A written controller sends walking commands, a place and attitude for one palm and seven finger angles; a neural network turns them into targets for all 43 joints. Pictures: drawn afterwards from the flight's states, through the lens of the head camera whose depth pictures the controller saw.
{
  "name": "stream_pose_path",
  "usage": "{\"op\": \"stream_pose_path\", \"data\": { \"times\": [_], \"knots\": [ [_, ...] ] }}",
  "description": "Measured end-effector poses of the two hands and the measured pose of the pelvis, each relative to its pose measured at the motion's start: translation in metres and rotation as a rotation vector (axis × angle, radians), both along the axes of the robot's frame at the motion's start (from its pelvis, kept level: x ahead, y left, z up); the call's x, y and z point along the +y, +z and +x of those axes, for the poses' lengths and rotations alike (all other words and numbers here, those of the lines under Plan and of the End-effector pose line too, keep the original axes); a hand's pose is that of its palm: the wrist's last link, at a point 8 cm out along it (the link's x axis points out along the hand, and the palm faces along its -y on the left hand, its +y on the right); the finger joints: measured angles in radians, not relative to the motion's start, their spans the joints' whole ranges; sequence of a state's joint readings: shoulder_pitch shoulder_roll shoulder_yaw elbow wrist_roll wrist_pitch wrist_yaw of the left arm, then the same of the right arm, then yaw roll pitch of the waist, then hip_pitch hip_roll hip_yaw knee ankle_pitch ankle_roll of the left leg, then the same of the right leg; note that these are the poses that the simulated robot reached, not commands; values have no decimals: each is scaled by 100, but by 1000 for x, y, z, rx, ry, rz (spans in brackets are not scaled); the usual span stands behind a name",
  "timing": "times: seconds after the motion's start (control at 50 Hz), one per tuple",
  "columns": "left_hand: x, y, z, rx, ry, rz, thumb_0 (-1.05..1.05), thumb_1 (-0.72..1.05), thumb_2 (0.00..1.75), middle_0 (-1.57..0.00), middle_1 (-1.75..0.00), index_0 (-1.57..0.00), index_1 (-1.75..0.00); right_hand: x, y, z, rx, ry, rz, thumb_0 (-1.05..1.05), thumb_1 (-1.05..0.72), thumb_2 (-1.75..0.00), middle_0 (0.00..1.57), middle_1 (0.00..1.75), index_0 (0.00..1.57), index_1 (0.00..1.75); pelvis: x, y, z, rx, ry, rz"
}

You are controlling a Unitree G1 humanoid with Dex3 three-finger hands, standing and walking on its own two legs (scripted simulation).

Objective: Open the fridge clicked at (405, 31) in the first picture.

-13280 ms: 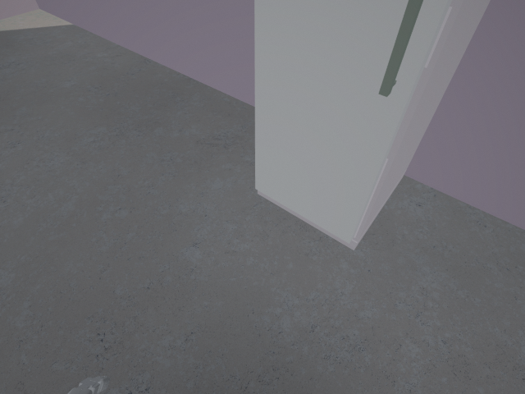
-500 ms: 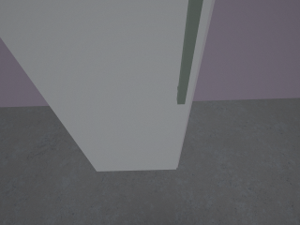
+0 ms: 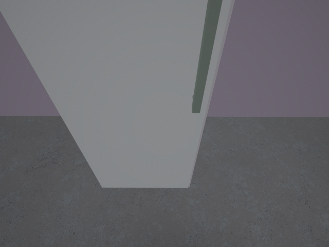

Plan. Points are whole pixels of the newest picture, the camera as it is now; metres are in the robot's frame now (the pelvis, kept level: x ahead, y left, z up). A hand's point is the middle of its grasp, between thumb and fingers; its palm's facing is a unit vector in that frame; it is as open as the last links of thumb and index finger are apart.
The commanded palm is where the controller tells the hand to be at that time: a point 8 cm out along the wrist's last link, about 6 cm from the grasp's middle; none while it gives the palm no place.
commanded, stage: come to a stop and stand still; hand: right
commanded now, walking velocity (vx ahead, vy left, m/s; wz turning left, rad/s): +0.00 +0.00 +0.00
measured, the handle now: (205, 42) +0.52 -0.06 +0.25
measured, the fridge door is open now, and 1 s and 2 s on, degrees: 0 0 0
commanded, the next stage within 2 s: look again from close up in 0.58 s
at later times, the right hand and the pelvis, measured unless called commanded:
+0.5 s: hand out of the picture +0.01 -0.18 -0.18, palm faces +0.01 +0.98 -0.20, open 7.3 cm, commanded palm none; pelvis +0.00 -0.01 +0.00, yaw +1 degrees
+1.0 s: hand out of the picture +0.02 -0.19 -0.18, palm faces +0.00 +0.98 -0.21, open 7.3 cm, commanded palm none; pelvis +0.01 +0.00 +0.00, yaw +1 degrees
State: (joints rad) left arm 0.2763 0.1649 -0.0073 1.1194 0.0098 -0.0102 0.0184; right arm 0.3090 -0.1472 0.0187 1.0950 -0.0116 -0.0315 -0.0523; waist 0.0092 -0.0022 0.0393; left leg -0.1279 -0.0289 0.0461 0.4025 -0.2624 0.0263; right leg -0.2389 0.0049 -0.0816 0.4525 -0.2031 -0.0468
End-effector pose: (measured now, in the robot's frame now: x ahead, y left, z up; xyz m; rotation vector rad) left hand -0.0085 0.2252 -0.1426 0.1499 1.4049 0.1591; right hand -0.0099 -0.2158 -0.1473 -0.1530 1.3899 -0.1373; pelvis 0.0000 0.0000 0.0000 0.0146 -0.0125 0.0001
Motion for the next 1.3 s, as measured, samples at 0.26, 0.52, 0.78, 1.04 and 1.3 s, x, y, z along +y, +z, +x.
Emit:
{"op": "stream_pose_path", "data": {
  "times": [0.26, 0.52, 0.78, 1.04, 1.3],
  "knots": [
    [-23, -16, 1, -43, -8, -55, 2, 93, 90, -20, -30, -20, -30, -14, 4, 1, -24, -2, -30, 0, -91, -90, 20, 30, 20, 30, -11, -6, -1, -9, 3, -15],
    [-10, -5, 14, -57, -11, -9, 1, 91, 90, -20, -30, -20, -30, -14, 1, 14, -32, 8, -12, 0, -91, -90, 20, 30, 20, 30, -9, -3, 3, -5, 11, -19],
    [1, 2, 34, -81, -25, 22, 0, 91, 90, -20, -30, -20, -30, -16, -1, 17, -21, 8, -10, 0, -91, -90, 20, 30, 20, 30, -6, -1, 7, -7, 12, -16],
    [6, 4, 46, -93, -36, 25, 0, 91, 90, -20, -30, -20, -30, -22, 2, 23, -25, 15, -27, 0, -91, -90, 20, 30, 20, 30, -4, 0, 9, -4, 13, -17],
    [15, 5, 48, -83, -40, 39, 0, 91, 90, -20, -30, -20, -30, -26, 5, 33, -38, 21, -38, 0, -91, -90, 20, 30, 20, 30, -2, 1, 12, -1, 12, -19]
  ]
}}
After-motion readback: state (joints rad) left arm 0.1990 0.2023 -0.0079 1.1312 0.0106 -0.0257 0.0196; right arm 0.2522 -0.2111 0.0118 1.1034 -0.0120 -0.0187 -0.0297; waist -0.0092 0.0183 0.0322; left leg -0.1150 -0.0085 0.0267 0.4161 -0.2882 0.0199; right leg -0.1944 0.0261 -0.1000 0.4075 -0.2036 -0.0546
